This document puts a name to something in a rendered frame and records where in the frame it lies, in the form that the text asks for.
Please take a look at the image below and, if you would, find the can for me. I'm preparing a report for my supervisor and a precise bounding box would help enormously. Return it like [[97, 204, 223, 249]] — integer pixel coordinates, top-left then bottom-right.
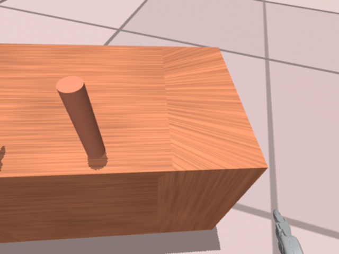
[[56, 76, 105, 159]]

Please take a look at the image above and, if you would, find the right robot hand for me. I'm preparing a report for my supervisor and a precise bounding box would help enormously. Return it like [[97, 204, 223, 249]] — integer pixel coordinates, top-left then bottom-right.
[[273, 209, 304, 254]]

